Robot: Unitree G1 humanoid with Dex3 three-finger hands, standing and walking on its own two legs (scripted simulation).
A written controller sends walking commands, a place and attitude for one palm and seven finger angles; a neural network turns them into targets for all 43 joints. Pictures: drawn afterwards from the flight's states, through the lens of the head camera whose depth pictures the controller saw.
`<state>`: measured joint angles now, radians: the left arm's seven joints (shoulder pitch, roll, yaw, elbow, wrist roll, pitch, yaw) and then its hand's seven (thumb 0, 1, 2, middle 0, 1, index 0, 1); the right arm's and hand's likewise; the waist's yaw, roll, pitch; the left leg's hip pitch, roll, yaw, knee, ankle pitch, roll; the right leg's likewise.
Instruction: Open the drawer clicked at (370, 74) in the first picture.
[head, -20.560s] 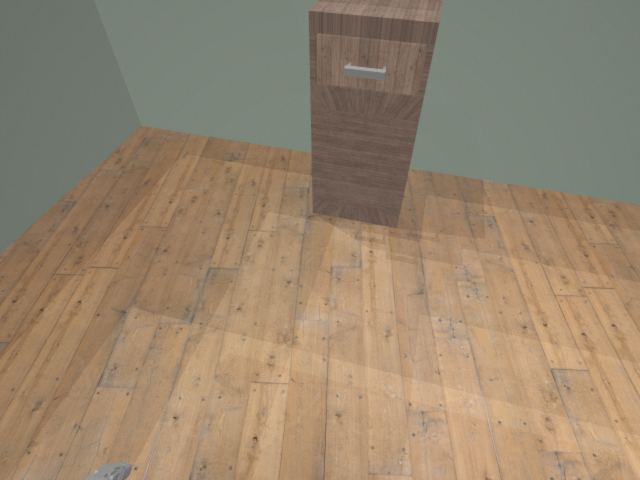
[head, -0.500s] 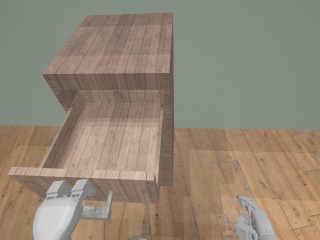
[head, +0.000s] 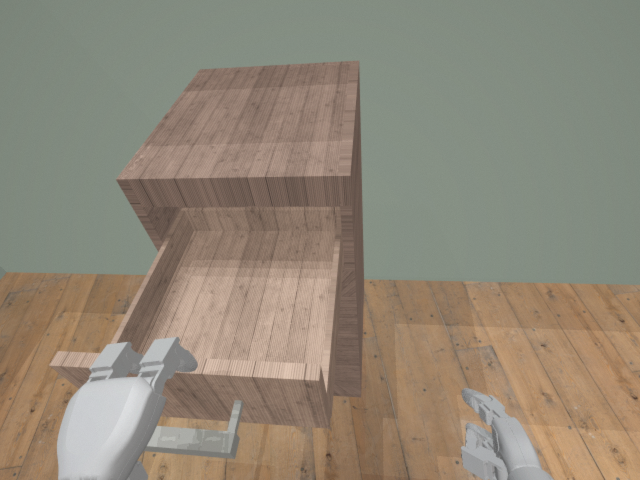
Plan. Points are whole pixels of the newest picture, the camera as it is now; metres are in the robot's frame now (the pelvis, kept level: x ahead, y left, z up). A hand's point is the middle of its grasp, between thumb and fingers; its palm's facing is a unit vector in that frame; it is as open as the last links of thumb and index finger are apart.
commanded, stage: lift the hand off the handle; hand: left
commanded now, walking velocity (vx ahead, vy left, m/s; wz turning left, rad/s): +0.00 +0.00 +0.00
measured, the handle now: (190, 423) +0.19 +0.21 -0.03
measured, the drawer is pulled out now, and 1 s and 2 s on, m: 0.30 0.30 0.30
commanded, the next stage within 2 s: draw the hand back to the body in 0.40 s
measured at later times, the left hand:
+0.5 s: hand (128, 413) +0.15 +0.21 +0.11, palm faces +0.05 -0.16 -0.99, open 13.8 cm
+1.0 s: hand (83, 400) +0.16 +0.25 +0.13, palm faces +0.06 -0.12 -0.99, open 13.8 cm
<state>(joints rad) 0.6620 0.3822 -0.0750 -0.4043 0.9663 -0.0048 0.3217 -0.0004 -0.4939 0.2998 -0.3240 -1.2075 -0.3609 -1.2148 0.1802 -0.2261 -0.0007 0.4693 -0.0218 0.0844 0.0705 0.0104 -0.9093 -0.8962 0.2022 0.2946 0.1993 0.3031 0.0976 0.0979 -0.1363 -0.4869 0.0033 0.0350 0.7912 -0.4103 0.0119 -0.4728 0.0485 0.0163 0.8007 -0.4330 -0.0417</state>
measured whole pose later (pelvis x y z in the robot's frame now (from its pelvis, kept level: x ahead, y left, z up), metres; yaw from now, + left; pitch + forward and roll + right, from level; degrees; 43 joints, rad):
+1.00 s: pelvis +0.00 +0.02 +0.02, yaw +0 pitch +1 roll -1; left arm 0.65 0.49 0.05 -0.56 0.87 0.03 0.12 0.00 -0.49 0.30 -0.32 -1.20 -0.32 -1.20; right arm 0.17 -0.25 0.02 0.47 0.01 0.10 0.04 0.01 -0.91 -0.90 0.20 0.29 0.20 0.30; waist 0.11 0.11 -0.06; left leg -0.29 0.00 0.03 0.59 -0.32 0.03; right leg -0.25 0.04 0.02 0.54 -0.32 -0.01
